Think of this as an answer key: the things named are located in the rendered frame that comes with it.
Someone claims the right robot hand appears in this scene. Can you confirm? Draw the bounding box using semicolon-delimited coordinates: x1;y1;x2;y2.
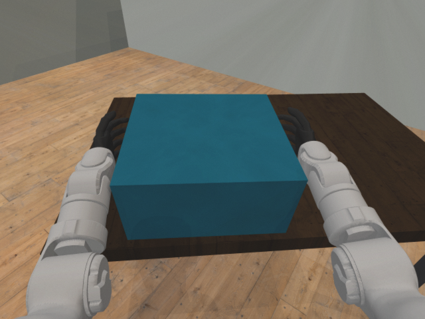
277;107;317;156

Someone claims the robot right upper arm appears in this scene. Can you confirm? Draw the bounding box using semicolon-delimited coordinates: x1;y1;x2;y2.
331;237;425;319

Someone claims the left robot hand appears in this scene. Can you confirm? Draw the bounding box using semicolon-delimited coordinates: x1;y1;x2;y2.
92;111;129;159

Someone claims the table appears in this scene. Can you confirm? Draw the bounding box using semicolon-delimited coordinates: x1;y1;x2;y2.
40;93;425;288

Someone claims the robot right forearm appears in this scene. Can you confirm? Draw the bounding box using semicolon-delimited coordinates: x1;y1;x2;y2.
297;141;418;288

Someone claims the carton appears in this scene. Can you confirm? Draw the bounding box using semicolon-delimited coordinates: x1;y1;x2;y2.
110;94;308;240

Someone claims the robot left upper arm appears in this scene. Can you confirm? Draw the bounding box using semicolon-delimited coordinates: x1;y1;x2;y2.
14;252;112;319

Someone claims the robot left forearm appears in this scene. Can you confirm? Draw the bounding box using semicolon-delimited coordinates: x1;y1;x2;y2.
26;147;116;313

